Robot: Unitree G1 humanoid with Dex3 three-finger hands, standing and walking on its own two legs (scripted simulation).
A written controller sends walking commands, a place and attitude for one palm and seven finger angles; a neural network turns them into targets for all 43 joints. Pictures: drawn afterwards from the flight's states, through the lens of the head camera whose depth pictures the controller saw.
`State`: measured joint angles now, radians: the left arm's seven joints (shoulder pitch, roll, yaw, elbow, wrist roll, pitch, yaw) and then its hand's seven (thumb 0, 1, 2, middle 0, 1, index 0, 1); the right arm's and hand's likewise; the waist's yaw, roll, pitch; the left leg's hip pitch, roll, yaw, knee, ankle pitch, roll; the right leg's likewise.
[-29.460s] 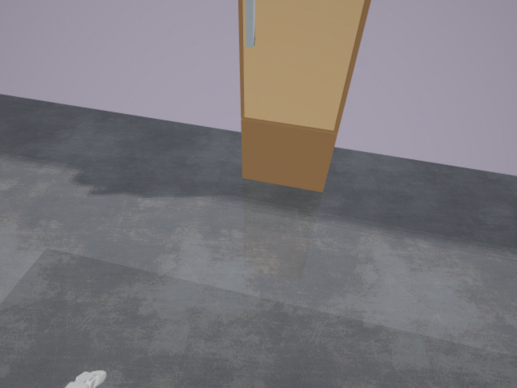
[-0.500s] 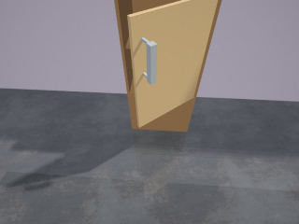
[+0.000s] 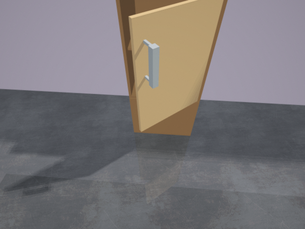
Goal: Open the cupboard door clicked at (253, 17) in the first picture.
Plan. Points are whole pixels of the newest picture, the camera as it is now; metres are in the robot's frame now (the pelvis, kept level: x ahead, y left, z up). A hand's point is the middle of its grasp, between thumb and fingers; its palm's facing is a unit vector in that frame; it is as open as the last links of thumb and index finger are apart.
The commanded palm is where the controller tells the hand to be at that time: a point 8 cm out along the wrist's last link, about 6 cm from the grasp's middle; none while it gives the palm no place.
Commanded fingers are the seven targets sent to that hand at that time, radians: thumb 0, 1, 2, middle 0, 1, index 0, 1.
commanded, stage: walk to a spot facing it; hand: left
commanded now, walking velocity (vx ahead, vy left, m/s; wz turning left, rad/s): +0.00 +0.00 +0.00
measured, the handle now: (150, 64) +0.64 +0.05 +0.08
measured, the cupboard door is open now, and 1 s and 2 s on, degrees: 39 39 39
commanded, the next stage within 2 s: none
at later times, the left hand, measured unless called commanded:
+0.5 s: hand out of the picture +0.06 +0.20 -0.18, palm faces -0.09 -0.97 -0.22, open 7.4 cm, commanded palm none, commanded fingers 0.00 0.90 0.90 -0.20 -0.30 -0.20 -0.30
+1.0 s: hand out of the picture +0.13 +0.15 -0.19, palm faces -0.38 -0.90 -0.21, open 7.4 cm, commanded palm none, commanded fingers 0.00 0.90 0.90 -0.20 -0.30 -0.20 -0.30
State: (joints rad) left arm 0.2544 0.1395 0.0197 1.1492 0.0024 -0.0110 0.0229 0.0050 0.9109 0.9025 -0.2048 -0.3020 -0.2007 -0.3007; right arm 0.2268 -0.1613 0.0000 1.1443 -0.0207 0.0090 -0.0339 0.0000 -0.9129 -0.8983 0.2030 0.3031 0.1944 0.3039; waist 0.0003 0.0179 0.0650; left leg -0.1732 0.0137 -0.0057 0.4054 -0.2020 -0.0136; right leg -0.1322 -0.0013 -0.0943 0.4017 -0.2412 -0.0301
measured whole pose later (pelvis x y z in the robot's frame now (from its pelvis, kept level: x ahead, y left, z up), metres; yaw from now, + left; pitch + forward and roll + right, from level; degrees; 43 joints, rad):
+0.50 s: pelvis +0.00 +0.01 -0.01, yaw -10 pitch +0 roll +0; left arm 0.19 0.20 0.10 1.04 0.02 0.07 -0.01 0.01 0.91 0.90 -0.20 -0.30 -0.20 -0.30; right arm 0.21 -0.18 -0.04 1.03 -0.03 0.01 -0.06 0.00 -0.91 -0.90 0.20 0.30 0.20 0.30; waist 0.01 0.00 0.11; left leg -0.23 0.07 0.15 0.53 -0.29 0.00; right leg -0.37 0.03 0.00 0.88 -0.47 -0.01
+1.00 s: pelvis +0.00 -0.01 -0.01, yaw -27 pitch +2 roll -1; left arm 0.21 0.21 0.08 0.94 0.02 0.05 0.00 0.01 0.91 0.90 -0.21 -0.30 -0.20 -0.30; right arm 0.07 -0.22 -0.05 0.88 0.00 0.02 -0.03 0.00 -0.91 -0.90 0.20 0.30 0.19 0.30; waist 0.03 -0.02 0.10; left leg -0.29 0.03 0.00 0.57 -0.33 -0.04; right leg -0.33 0.09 0.17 0.55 -0.26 0.00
